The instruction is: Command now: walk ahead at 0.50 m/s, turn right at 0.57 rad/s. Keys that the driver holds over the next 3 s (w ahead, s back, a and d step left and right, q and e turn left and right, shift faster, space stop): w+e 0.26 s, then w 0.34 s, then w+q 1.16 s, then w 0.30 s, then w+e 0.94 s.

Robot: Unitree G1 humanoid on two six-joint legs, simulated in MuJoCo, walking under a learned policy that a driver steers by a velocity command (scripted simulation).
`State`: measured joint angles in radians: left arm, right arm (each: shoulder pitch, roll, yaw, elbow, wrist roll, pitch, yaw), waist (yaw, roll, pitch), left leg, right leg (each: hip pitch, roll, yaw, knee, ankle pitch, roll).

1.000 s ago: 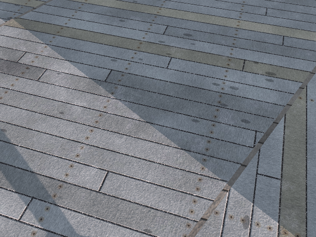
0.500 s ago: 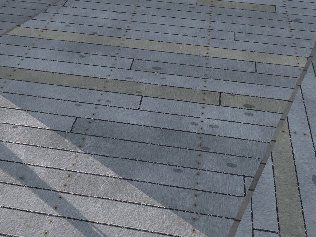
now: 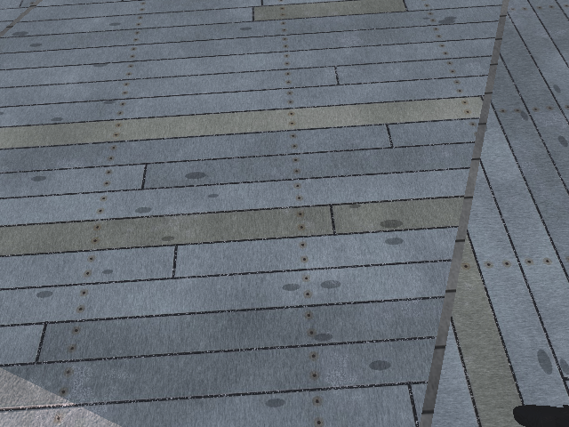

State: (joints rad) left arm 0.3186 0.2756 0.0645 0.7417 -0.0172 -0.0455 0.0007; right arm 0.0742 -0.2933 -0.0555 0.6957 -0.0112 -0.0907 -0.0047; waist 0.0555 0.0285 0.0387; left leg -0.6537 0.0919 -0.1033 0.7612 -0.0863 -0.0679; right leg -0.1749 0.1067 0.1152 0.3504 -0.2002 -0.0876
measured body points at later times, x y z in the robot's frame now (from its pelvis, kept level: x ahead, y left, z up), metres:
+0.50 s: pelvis +0.27 +0.04 +0.00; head +0.30 +0.04 +0.45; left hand +0.53 +0.23 -0.09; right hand +0.22 -0.24 -0.12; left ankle +0.25 +0.15 -0.75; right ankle +0.36 -0.15 -0.69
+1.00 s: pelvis +0.52 -0.08 +0.00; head +0.54 -0.08 +0.45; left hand +0.60 +0.20 -0.12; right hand +0.64 -0.36 -0.11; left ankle +0.69 +0.07 -0.68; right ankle +0.46 -0.16 -0.75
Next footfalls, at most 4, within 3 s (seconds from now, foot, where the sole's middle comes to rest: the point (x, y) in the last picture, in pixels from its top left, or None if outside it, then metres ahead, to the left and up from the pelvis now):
0.18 left None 0.29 0.15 -0.78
0.68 right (400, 413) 0.50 -0.17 -0.78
1.20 left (311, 288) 0.81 0.04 -0.78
1.68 right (367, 200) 1.12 -0.12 -0.78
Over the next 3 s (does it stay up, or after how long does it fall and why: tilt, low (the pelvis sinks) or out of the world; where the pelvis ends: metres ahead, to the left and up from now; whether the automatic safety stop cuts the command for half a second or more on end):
stays up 1.59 0.15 0.00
